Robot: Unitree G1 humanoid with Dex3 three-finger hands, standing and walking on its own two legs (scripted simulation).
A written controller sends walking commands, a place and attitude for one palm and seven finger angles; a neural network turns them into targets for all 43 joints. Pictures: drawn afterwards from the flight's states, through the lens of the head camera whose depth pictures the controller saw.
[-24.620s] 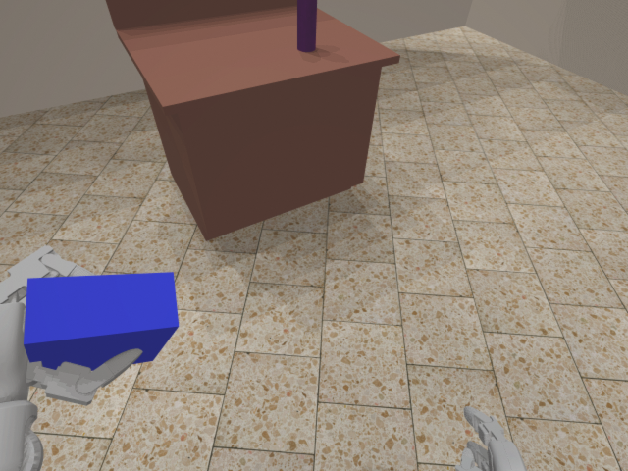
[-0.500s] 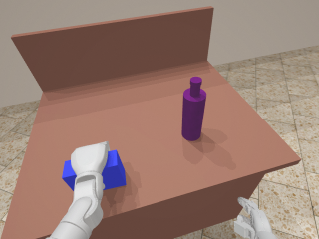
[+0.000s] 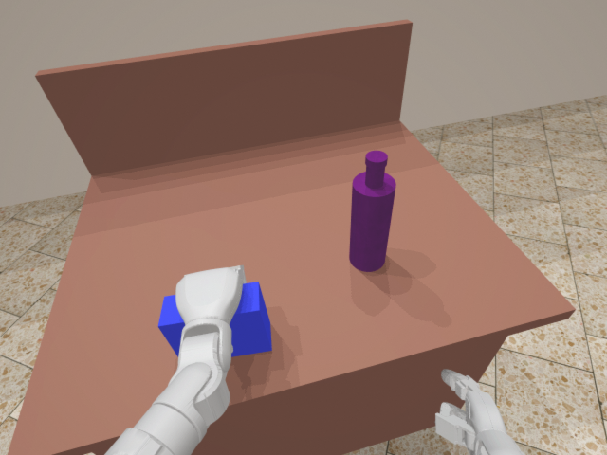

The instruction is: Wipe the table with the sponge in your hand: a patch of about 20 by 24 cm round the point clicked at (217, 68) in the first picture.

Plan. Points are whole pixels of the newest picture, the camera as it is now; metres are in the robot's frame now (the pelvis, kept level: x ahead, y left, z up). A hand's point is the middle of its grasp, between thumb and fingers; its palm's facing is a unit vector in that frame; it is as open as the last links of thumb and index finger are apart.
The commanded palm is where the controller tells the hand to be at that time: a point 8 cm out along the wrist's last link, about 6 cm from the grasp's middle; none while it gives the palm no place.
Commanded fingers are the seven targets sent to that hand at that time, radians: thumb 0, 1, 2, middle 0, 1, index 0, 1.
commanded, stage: slide across to the third lane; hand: left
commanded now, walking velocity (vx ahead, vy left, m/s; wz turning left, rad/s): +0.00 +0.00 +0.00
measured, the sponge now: (222, 330) +0.30 +0.18 -0.02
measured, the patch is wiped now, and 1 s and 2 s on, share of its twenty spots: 0.95 1.00 1.00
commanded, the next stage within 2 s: wipe forward along the third lane in 1.06 s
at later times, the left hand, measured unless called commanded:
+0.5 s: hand (234, 312) +0.31 +0.16 +0.01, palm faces -0.04 -0.05 -1.00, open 9.4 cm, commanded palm +0.28 +0.13 +0.06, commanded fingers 0.00 0.10 1.30 -1.20 -1.60 -1.20 -1.60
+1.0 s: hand (236, 311) +0.31 +0.15 +0.01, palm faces -0.03 -0.04 -1.00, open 9.4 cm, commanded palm +0.27 +0.13 +0.06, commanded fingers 0.00 0.10 1.30 -1.20 -1.60 -1.20 -1.60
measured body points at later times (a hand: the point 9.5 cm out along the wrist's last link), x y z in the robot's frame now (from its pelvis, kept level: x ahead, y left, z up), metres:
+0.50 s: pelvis -0.01 -0.01 +0.00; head -0.03 -0.04 +0.45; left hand +0.31 +0.16 +0.07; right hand +0.21 -0.22 -0.10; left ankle +0.01 +0.15 -0.73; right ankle +0.00 -0.12 -0.73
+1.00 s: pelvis -0.01 -0.01 +0.00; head -0.03 -0.04 +0.45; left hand +0.31 +0.15 +0.07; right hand +0.21 -0.22 -0.10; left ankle +0.01 +0.15 -0.73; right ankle +0.00 -0.12 -0.73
